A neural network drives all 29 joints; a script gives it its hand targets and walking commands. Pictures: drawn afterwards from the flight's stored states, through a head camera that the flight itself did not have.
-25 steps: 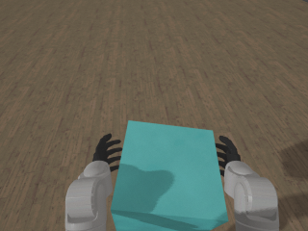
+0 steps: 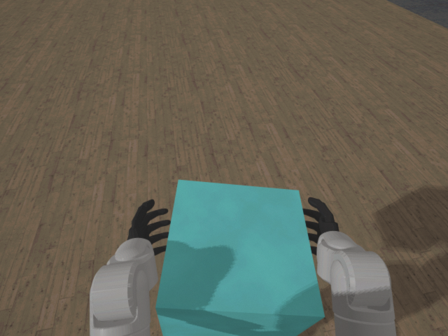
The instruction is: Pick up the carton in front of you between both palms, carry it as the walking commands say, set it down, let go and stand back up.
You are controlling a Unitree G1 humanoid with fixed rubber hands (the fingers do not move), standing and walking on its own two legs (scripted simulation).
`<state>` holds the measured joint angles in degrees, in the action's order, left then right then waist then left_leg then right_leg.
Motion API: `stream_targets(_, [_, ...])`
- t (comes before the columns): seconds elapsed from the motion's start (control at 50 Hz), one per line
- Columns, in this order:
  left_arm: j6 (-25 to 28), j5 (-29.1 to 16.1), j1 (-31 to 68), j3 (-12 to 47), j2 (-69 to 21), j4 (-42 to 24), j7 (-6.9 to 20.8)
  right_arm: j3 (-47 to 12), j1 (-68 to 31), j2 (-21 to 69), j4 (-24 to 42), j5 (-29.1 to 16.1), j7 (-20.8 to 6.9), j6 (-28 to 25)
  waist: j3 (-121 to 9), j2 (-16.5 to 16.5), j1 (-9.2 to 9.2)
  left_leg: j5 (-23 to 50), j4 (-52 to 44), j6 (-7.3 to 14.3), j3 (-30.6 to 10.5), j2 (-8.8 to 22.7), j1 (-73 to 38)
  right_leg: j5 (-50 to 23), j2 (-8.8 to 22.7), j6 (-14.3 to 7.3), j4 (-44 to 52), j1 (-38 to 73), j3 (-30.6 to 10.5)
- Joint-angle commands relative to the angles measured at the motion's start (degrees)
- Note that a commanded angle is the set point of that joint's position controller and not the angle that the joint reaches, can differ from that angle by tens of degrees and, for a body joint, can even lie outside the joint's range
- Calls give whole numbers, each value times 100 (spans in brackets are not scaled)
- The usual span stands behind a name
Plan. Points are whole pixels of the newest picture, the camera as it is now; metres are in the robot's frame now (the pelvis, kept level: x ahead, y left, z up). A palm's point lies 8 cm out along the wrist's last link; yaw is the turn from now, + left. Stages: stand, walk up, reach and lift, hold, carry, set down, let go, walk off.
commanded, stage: carry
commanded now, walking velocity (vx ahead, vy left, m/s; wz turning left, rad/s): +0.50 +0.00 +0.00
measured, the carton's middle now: (229, 270) +0.26 +0.01 -0.01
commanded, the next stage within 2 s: none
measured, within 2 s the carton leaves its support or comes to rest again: neither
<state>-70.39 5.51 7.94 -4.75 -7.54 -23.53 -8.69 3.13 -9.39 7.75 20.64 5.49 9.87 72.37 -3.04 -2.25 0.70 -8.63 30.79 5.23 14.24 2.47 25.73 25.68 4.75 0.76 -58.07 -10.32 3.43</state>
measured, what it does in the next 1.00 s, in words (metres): walks ahead: right foot, then left foot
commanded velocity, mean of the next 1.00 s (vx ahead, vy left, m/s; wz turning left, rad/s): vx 0.18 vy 0.00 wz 0.00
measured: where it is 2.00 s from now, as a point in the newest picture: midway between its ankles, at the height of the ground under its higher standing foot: (228, 289)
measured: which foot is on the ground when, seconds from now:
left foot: down 0.00-0.44, up 0.46-0.78, down 0.80-1.00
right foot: up 0.00-0.40, down 0.42-1.00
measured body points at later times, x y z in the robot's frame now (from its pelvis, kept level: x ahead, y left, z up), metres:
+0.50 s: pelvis +0.34 -0.04 +0.00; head +0.36 -0.05 +0.45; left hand +0.61 +0.13 +0.10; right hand +0.62 -0.17 +0.08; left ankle +0.14 +0.08 -0.64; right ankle +0.43 -0.11 -0.72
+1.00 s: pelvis +0.54 -0.01 +0.01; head +0.54 +0.00 +0.46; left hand +0.83 +0.15 +0.10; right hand +0.83 -0.15 +0.10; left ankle +0.56 +0.09 -0.72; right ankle +0.43 -0.11 -0.72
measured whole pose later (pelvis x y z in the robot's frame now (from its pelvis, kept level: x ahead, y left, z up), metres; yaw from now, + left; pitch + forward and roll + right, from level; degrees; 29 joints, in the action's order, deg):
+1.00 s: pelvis +0.54 -0.01 +0.01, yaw +1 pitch +4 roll +1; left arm -69.1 7.6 10.7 -4.7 -7.9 -18.9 -8.2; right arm 5.4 -12.0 8.1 16.3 7.6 7.9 70.8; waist -6.8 -2.6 -0.3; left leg -13.0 28.4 2.2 11.9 2.0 19.4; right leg 22.8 4.4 1.8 -27.8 -7.4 9.0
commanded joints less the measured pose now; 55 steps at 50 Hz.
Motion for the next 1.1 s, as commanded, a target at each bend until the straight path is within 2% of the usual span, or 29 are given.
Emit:
stream_targets(0.0, [54, -2270, 2289, 4117, -5838, -348, 1365, -3738, -2326, 5716, 789, -2289, -1458, -342, -1968, 644, 34, 1716, -1481, 462, -2709, 1874, -3581, -445, 164, -218, -1547, -2620, -390])
stream_targets(0.02, [139, -2258, 2243, 4141, -5988, -289, 1363, -3765, -2409, 5855, 822, -2297, -1474, -415, -1928, 534, 10, 1484, -1626, 256, -2309, 1727, -3275, -744, 289, -216, -1051, -2468, -397])
stream_targets(0.04, [217, -2232, 2158, 4175, -6090, -294, 1349, -3797, -2382, 5928, 842, -2313, -1490, -478, -1939, 698, -7, 1268, -1743, 137, -1988, 1615, -3092, -940, 295, -186, -737, -2285, -275])
stream_targets(0.12, [413, -2038, 1682, 4226, -6118, -212, 1257, -3842, -2020, 5808, 858, -2328, -1555, -597, -1673, 1008, -22, 1090, -2062, 189, -1339, 1407, -3048, -1352, 204, -26, 493, -2447, 127])
stream_targets(0.2, [374, -2064, 1741, 4254, -5855, -506, 1200, -3852, -1962, 5429, 1114, -2329, -1541, -567, -1149, 1025, 2, 1197, -2206, 202, -932, 1214, -3092, -1943, 162, 66, 1764, -2646, 440])
stream_targets(0.26, [201, -2125, 1777, 4203, -5481, -690, 1173, -3780, -1913, 5047, 1251, -2258, -1455, -428, -799, 1027, 35, 1517, -2182, 180, -703, 1147, -3105, -2296, 29, 11, 2481, -2480, 686])
stream_targets(0.32, [-4, -2151, 1819, 4082, -5099, -700, 1167, -3688, -1889, 4722, 1219, -2160, -1361, -241, -539, 1127, 29, 1948, -2025, 45, -583, 1169, -3234, -2474, -52, -149, 2924, -2156, 790])
stream_targets(0.36, [-104, -2155, 1799, 3955, -4924, -623, 1165, -3666, -1984, 4586, 1213, -2143, -1314, -127, -761, 1109, -62, 2870, -1217, -123, -304, 1096, -3168, -2226, -298, -247, 3078, -1224, 1042])
stream_targets(0.38, [-141, -2146, 1772, 3882, -4880, -548, 1168, -3671, -2026, 4542, 1224, -2149, -1296, -72, -983, 875, -150, 3284, -235, -302, 13, 856, -2859, -2153, -581, -257, 3354, -314, 1290])
stream_targets(0.4, [-178, -2140, 1739, 3814, -4827, -505, 1176, -3667, -2114, 4467, 1244, -2155, -1279, -27, -1352, 525, -239, 2408, 883, -489, -9, 647, -2032, -2275, -135, -262, 3387, 867, 776])
stream_targets(0.42, [-185, -2084, 1841, 3717, -4717, -407, 1191, -3747, -2244, 4490, 1345, -2190, -1257, 32, -2023, -810, -285, 834, 2770, -818, -207, 68, -267, -2462, 1513, -1037, 3582, 2496, -1641])
stream_targets(0.44, [-181, -2151, 1666, 3714, -4855, -256, 1208, -3760, -2289, 4516, 1361, -2226, -1275, 59, -2097, -1679, -277, -1951, 4014, -847, -622, -524, 604, -4394, 2052, -1560, 4211, 2651, -2850])
stream_targets(0.46, [-164, -2208, 1681, 3744, -5053, -335, 1248, -3857, -2341, 4773, 1259, -2255, -1294, 16, -2103, -1206, -220, -2120, 4573, -690, -1226, -174, 792, -5679, 1987, -1550, 3921, 2538, -2068])
stream_targets(0.48, [-108, -2246, 1738, 3792, -5346, -340, 1289, -3889, -2421, 5015, 1255, -2265, -1327, -47, -2114, -710, -228, -1961, 4415, -582, -1373, 33, 840, -6242, 1795, -1362, 3741, 2299, -1461])
stream_targets(0.5, [-43, -2257, 1872, 3827, -5585, -392, 1323, -3961, -2538, 5292, 1243, -2313, -1352, -119, -1998, -302, -210, -1639, 3909, -522, -1416, 273, 766, -6212, 1640, -1093, 3833, 1972, -987])
stream_targets(0.52, [17, -2277, 1981, 3839, -5736, -415, 1347, -4011, -2585, 5490, 1252, -2330, -1365, -191, -1983, -248, -171, -1325, 3172, -516, -1425, 406, 540, -5787, 1464, -832, 4024, 1729, -629])
stream_targets(0.54, [73, -2306, 2054, 3864, -5832, -460, 1368, -4042, -2582, 5617, 1257, -2313, -1359, -256, -2005, -355, -141, -1116, 2633, -539, -1252, 322, 255, -5568, 1295, -685, 4114, 1562, -357])
stream_targets(0.62, [165, -2322, 1887, 3880, -5790, -551, 1434, -4056, -2190, 5722, 1213, -2183, -1266, -408, -2001, -562, -117, -794, 886, -648, -820, 73, -337, -5876, 1065, -803, 4113, 1298, 425])
stream_targets(0.68, [128, -2258, 1705, 3830, -5566, -579, 1417, -4055, -2230, 5513, 1371, -2195, -1233, -347, -1941, -789, -168, -34, 170, -679, -607, -36, -487, -5682, 985, -750, 3966, 1285, 608])
stream_targets(0.74, [26, -2139, 1668, 3784, -5347, -486, 1376, -4005, -2258, 5281, 1290, -2218, -1280, -208, -1723, -567, -121, 1220, -901, -682, -409, 41, -1106, -4579, 749, -430, 3494, 940, 766])
stream_targets(0.76, [-12, -2086, 1714, 3769, -5252, -429, 1362, -3959, -2272, 5174, 1231, -2218, -1305, -156, -1614, -408, -109, 1728, -1215, -709, -444, 178, -1476, -4025, 657, -257, 3311, 678, 732])
stream_targets(0.78, [-51, -2021, 1750, 3741, -5153, -313, 1344, -3888, -2300, 5029, 1171, -2214, -1329, -94, -1616, -208, -112, 2514, -1151, -702, -690, 541, -2051, -3240, 596, -120, 3121, 213, 688])
stream_targets(0.8, [-102, -1987, 1887, 3756, -5054, -276, 1319, -3821, -2382, 4876, 1043, -2175, -1353, -51, -1743, 353, -142, 4388, -612, -467, -1116, 1051, -2640, -2319, 388, 30, 2948, -235, 609])
stream_targets(0.82, [-159, -2004, 1979, 3813, -4994, -276, 1306, -3766, -2351, 4850, 801, -2158, -1383, -40, -1883, 770, -119, 4680, -382, -113, -1390, 1336, -2962, -1598, 317, 105, 3010, -423, 363])
stream_targets(0.84, [-197, -2037, 2122, 3853, -4961, -272, 1319, -3685, -2241, 4891, 560, -2128, -1413, -53, -1857, 1032, -106, 4275, -484, -3, -1532, 1331, -2709, -1326, 283, 123, 3056, -303, 283])
stream_targets(0.9, [-143, -2124, 2468, 3953, -5111, 33, 1393, -3482, -2279, 5003, 112, -2008, -1489, -138, -1824, 778, -91, 4113, -303, -134, -1217, 972, -2289, -2311, 326, 135, 3116, 164, 263])
stream_targets(0.96, [78, -2016, 2457, 3935, -5264, 494, 1484, -3444, -2369, 5128, -256, -1884, -1573, -344, -1996, 581, -81, 4358, -10, -161, -1025, 855, -2377, -3098, 344, 150, 3001, 193, 312])
stream_targets(1.02, [436, -1819, 2447, 3803, -5437, 949, 1608, -3448, -2529, 5255, -537, -1778, -1704, -686, -2074, 488, -85, 4774, 98, -117, -987, 859, -2493, -3161, 275, 180, 2950, 129, 358])
stream_targets(1.08, [893, -1642, 2521, 3666, -5608, 1284, 1743, -3459, -2731, 5401, -733, -1702, -1845, -1127, -2056, 424, -86, 4675, 121, -102, -961, 823, -2451, -3177, 236, 181, 3105, 208, 358])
